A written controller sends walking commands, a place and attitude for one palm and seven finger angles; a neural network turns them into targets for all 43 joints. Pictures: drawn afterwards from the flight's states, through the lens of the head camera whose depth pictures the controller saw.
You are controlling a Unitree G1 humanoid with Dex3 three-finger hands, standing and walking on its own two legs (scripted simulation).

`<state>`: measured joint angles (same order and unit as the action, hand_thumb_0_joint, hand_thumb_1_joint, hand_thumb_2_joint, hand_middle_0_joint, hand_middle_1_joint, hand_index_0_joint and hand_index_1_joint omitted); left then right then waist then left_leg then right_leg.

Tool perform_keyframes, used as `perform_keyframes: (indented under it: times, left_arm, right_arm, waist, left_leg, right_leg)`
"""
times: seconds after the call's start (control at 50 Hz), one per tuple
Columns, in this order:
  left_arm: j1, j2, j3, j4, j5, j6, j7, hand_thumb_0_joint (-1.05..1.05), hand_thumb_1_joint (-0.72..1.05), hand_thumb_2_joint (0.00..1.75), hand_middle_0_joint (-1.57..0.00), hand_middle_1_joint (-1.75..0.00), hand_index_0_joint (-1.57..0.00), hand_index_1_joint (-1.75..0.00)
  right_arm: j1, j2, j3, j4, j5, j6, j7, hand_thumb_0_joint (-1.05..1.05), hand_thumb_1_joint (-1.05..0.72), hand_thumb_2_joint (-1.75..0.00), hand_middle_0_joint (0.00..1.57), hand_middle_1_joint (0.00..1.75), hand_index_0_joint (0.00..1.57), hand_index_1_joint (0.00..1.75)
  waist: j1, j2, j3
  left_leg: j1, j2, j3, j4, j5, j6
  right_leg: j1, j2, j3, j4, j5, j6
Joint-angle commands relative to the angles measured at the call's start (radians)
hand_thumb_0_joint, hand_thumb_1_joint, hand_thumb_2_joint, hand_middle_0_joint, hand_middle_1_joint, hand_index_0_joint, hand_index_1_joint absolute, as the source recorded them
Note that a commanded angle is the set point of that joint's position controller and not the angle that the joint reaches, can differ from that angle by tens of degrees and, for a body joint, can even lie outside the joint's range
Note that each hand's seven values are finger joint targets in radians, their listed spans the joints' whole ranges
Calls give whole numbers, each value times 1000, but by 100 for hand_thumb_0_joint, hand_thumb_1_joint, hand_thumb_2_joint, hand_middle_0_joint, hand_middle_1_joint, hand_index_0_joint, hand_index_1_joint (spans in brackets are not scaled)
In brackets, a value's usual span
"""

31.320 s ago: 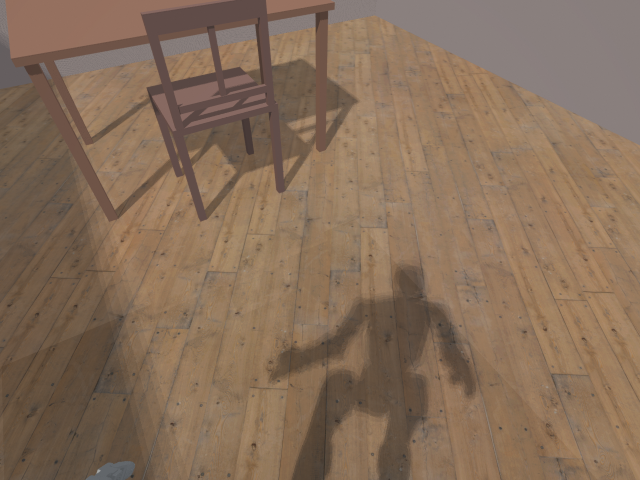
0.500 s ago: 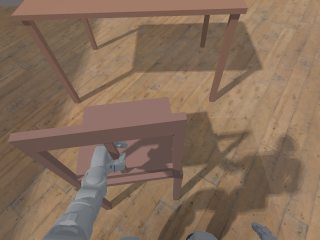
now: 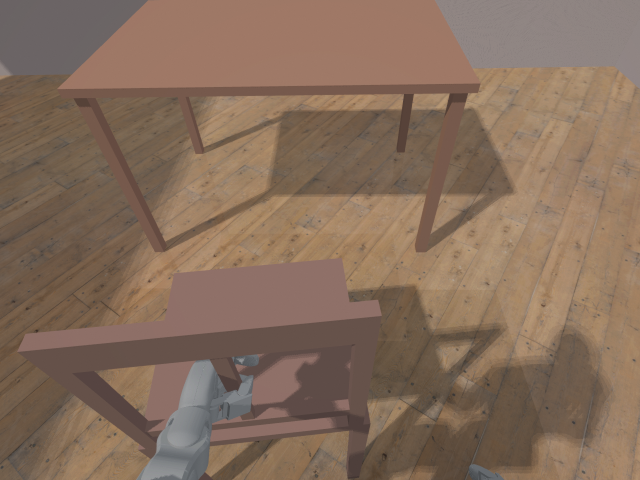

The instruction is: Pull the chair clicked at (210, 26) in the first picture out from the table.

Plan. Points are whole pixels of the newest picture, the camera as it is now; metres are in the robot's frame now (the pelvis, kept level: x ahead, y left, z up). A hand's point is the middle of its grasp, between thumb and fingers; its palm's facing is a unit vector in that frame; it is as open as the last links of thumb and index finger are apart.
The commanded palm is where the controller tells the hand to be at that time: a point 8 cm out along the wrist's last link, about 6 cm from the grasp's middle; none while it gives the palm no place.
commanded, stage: stop walking, hand still on the chair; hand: left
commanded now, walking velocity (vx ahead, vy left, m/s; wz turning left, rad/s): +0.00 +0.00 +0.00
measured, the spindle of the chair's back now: (235, 387) +0.27 +0.15 -0.10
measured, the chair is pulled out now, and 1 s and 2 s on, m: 0.65 0.65 0.65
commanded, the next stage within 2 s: open the thumb and straighten the fingers in 0.24 s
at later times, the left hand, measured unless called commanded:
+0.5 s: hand (239, 390) +0.25 +0.13 -0.07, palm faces +0.05 -0.99 -0.12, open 6.0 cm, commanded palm +0.23 +0.19 -0.05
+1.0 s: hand (220, 379) +0.27 +0.17 -0.07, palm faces +0.04 -0.99 -0.16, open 16.4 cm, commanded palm +0.24 +0.21 -0.05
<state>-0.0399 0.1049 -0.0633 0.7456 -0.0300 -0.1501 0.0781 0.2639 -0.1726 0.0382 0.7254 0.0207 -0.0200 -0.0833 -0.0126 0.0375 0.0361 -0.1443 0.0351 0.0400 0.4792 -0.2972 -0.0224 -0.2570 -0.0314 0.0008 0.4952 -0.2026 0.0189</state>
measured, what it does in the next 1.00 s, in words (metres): stands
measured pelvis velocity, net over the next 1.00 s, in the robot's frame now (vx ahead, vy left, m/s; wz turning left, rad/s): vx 0.02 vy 0.01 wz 0.05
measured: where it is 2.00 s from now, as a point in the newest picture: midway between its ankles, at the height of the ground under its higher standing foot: outside the picture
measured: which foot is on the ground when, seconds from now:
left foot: down 0.00-1.00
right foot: down 0.00-1.00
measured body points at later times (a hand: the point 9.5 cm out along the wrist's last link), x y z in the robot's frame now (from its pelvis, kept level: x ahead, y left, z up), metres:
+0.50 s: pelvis +0.00 -0.01 -0.01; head +0.02 -0.01 +0.44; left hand +0.25 +0.19 -0.06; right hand +0.15 -0.26 -0.10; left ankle -0.02 +0.13 -0.74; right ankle +0.04 -0.13 -0.74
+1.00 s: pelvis +0.02 +0.01 -0.03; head +0.07 +0.00 +0.41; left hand +0.27 +0.22 -0.06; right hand +0.18 -0.23 -0.13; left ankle -0.02 +0.13 -0.74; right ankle +0.04 -0.13 -0.74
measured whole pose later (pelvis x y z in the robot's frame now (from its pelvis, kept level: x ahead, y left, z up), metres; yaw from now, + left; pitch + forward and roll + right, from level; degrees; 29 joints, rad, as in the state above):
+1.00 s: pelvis +0.02 +0.01 -0.03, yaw +3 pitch +10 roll +0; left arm 0.12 0.18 0.00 0.29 -0.05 0.06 0.02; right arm 0.26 -0.24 0.01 0.58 0.03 -0.10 -0.06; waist -0.04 0.03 -0.09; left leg -0.52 0.01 -0.01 0.81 -0.46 -0.01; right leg -0.60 -0.06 -0.03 0.80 -0.37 0.03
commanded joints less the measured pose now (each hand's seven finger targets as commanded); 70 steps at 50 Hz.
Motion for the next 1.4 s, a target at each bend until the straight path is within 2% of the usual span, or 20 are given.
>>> perform_keyframes:
  times: [0.0, 0.12, 0.3, 0.32, 0.34, 0.38, 0.4, 0.48, 0.54, 0.56, 0.66, 0.74, 0.82, 0.84, 0.92, 1.1, 1.14, 1.16, 1.26, 1.38]
  left_arm:
    - [-197, 132, 39, -199, 25, -45, 21, 0, 90, 90, -50, -145, -50, -145]
    - [-163, 132, 35, -246, 20, -40, 23, 0, 90, 90, -50, -145, -50, -145]
    - [-142, 131, 33, -253, 11, -15, 27, 0, 90, 90, -50, -145, -50, -145]
    - [-184, 214, 107, -320, 12, -20, 37, 0, 90, 90, -50, -145, -50, -145]
    - [-109, 74, 18, -233, -49, 4, 15, 0, 78, 84, -50, -145, -50, -145]
    - [-131, 162, 102, -319, -59, -16, -3, 0, 54, 73, -50, -145, -50, -145]
    - [-133, 215, 141, -367, -54, -29, -7, 0, 42, 67, -50, -145, -50, -145]
    - [-128, 196, 95, -474, -20, -30, -28, 0, -7, 43, -50, -145, -50, -145]
    - [-51, 174, 91, -472, -29, 15, -43, 0, -43, 26, -47, -138, -47, -138]
    - [-97, 223, 134, -447, -41, 36, -43, 0, -55, 20, -45, -130, -45, -130]
    - [-93, 108, 47, -479, -74, 98, -83, 0, -55, 20, -32, -94, -32, -94]
    - [-70, 145, 75, -557, -64, 106, -83, 0, -55, 20, -22, -65, -22, -65]
    - [9, 159, 89, -618, -38, 120, -56, 0, -55, 20, -13, -36, -13, -36]
    - [-42, 270, 183, -560, -26, 130, -44, 0, -55, 20, -10, -29, -10, -29]
    - [56, 192, 124, -653, -16, 159, -45, 0, -55, 20, 0, 0, 0, 0]
    - [138, 149, 53, -783, -36, 206, -65, 0, -55, 20, 0, 0, 0, 0]
    - [165, 166, 65, -821, -27, 205, -55, 0, -55, 20, 0, 0, 0, 0]
    - [159, 282, 187, -759, -22, 210, -46, 0, -55, 20, 0, 0, 0, 0]
    - [328, 209, 128, -865, -27, 208, -59, 0, -55, 20, 0, 0, 0, 0]
    - [423, 173, 67, -937, -40, 221, -85, 0, -55, 20, 0, 0, 0, 0]
  right_arm:
    - [-68, -163, -65, -127, -7, -53, -19, 0, -90, -90, 20, 30, 20, 30]
    - [-91, -159, -68, -144, -2, -42, -24, 0, -90, -90, 20, 30, 20, 30]
    - [-108, -157, -65, -166, 4, -13, -32, 0, -90, -90, 20, 30, 20, 30]
    - [-114, -163, -68, -173, 6, -11, -34, 0, -90, -90, 20, 30, 20, 30]
    - [-106, -194, -76, -175, 48, -27, -7, 0, -90, -90, 20, 30, 20, 30]
    - [-115, -202, -82, -189, 45, -45, 11, 0, -90, -90, 20, 30, 20, 30]
    - [-122, -195, -84, -200, 39, -56, 12, 0, -90, -90, 20, 30, 20, 30]
    - [-115, -182, -78, -225, 27, -92, 24, 0, -90, -90, 20, 30, 20, 30]
    - [-109, -192, -79, -242, 25, -106, 31, 0, -90, -90, 20, 30, 20, 30]
    - [-96, -203, -80, -232, 27, -106, 26, 0, -90, -90, 20, 30, 20, 30]
    - [-89, -215, -81, -255, 29, -131, 17, 0, -90, -90, 20, 30, 20, 30]
    - [-58, -220, -89, -259, 19, -155, 8, 0, -90, -90, 20, 30, 20, 30]
    - [-50, -213, -87, -271, 14, -160, 10, 0, -90, -90, 20, 30, 20, 30]
    - [-37, -228, -86, -255, 11, -146, 6, 0, -90, -90, 20, 30, 20, 30]
    - [-46, -205, -84, -293, 12, -138, 13, 0, -90, -90, 20, 30, 20, 30]
    - [-36, -215, -86, -320, 11, -154, 3, 0, -90, -90, 20, 30, 20, 30]
    - [-35, -215, -85, -324, 10, -154, 0, 0, -90, -90, 20, 30, 20, 30]
    - [-26, -222, -92, -308, 9, -144, -7, 0, -90, -90, 20, 30, 20, 30]
    - [-54, -198, -89, -351, 14, -138, -1, 0, -90, -90, 20, 30, 20, 30]
    - [-68, -200, -89, -366, 16, -149, -12, 0, -90, -90, 20, 30, 20, 30]
  waist:
    - [-2, -72, -149]
    - [-6, -79, -194]
    - [-6, -54, -170]
    - [-2, -67, -167]
    - [-74, -172, -139]
    - [-36, -155, -165]
    - [-29, -82, -206]
    - [-32, 52, -239]
    - [-24, 19, -262]
    - [-41, -36, -252]
    - [-55, -89, -274]
    - [-46, -94, -356]
    - [-29, -77, -352]
    - [-35, -98, -310]
    - [-19, -13, -353]
    - [-55, -57, -344]
    - [-46, -45, -359]
    - [-35, -40, -333]
    - [-16, 10, -377]
    - [-44, -30, -330]
  left_leg:
    - [-6, 72, -68, -81, 208, 43]
    - [22, 74, -60, -72, 263, 33]
    - [12, 69, -57, -89, 207, 32]
    - [4, 68, -59, -91, 189, 33]
    - [-150, 20, -22, -61, 92, 38]
    - [-199, 14, -15, -33, 51, 42]
    - [-212, 0, -8, -13, 30, 44]
    - [-243, -15, -1, 37, 40, 41]
    - [-282, -17, -5, 75, 52, 36]
    - [-299, -15, -13, 85, 45, 40]
    - [-323, -17, -25, 127, 42, 40]
    - [-315, -18, -37, 167, 121, 38]
    - [-323, -16, -41, 186, 176, 32]
    - [-365, -17, -45, 197, 158, 32]
    - [-339, -17, -32, 218, 225, 27]
    - [-360, -16, -48, 272, 239, 32]
    - [-357, -16, -54, 279, 261, 30]
    - [-390, -19, -52, 288, 243, 28]
    - [-388, -23, -45, 297, 267, 27]
    - [-419, -24, -57, 319, 205, 33]
  right_leg:
    - [88, -68, 78, -84, 172, -42]
    - [131, -84, 72, -69, 288, -45]
    - [118, -87, 71, -103, 217, -45]
    - [120, -87, 77, -113, 195, -42]
    - [50, -42, -29, -58, 97, -20]
    - [33, -37, -21, -30, 52, -23]
    - [36, -36, -8, -18, 26, -20]
    - [-11, -31, -20, 33, 29, -28]
    - [-37, -25, -36, 72, 40, -26]
    - [-47, -22, -37, 71, 40, -21]
    - [-113, -14, -63, 118, 15, -15]
    - [-111, -13, -71, 173, 86, -15]
    - [-125, -15, -78, 210, 123, -21]
    - [-147, -15, -71, 217, 115, -21]
    - [-136, -20, -73, 239, 168, -27]
    - [-180, -18, -95, 262, 187, -21]
    - [-184, -19, -95, 274, 188, -24]
    - [-193, -17, -89, 278, 180, -27]
    - [-161, -24, -88, 292, 200, -34]
    - [-212, -19, -99, 290, 142, -25]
